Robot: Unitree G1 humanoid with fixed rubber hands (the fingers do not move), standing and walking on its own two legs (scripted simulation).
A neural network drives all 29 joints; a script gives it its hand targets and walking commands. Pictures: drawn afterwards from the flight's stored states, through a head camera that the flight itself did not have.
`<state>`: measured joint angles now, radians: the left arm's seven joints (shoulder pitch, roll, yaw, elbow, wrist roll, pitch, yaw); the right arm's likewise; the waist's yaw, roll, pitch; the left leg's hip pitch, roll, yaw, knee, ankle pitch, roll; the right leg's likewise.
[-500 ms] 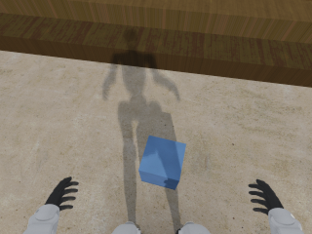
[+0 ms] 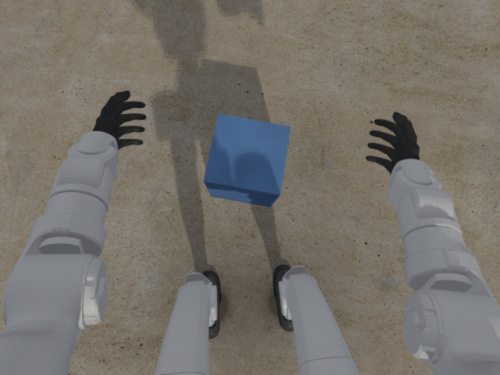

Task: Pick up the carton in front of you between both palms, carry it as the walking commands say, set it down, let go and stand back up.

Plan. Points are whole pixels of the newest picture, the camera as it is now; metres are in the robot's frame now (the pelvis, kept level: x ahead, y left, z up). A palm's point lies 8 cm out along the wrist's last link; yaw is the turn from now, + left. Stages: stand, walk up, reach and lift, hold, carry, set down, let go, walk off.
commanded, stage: reach and lift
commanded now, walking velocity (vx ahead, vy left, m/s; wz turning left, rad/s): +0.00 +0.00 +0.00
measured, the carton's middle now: (246, 165) +0.55 -0.04 -0.55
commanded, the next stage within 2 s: none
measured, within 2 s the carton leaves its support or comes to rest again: neither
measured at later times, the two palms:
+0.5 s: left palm (154, 82) +0.61 +0.15 -0.15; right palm (353, 116) +0.52 -0.22 -0.15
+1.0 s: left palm (180, 139) +0.58 +0.14 -0.40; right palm (323, 163) +0.50 -0.23 -0.39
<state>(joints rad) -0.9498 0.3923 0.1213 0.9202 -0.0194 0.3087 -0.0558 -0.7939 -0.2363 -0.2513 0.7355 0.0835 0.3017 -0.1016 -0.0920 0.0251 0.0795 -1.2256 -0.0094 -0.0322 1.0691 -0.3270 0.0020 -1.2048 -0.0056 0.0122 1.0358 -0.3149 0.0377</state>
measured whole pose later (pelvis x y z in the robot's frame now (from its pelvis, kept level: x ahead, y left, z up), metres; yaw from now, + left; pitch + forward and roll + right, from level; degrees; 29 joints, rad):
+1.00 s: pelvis -0.01 +0.01 -0.23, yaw -5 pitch +49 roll -5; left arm -1.49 0.50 0.00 1.05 -0.13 0.15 0.03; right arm -1.28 -0.21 -0.31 0.84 0.16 0.12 -0.18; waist -0.10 -0.01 0.14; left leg -2.22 -0.06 -0.09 1.94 -0.58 -0.03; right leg -2.21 0.05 0.02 1.87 -0.53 0.07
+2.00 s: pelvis -0.03 +0.01 -0.31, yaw -5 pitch +34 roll -4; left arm -1.74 0.42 0.03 1.24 -0.05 0.20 0.00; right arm -1.58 -0.21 -0.41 1.03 0.01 0.18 -0.11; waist -0.06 0.00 0.49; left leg -2.22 -0.05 -0.06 2.25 -0.62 -0.01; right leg -2.20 0.03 0.03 2.18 -0.58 0.09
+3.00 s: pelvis -0.01 +0.00 -0.14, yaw -1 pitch +41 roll -1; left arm -1.03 0.04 0.40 0.73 0.24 0.44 0.02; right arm -0.95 0.07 -0.52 0.60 -0.22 0.44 -0.07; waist -0.03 0.00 -0.20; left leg -1.83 -0.11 -0.11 1.61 -0.50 -0.06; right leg -1.83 0.09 0.09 1.59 -0.48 0.08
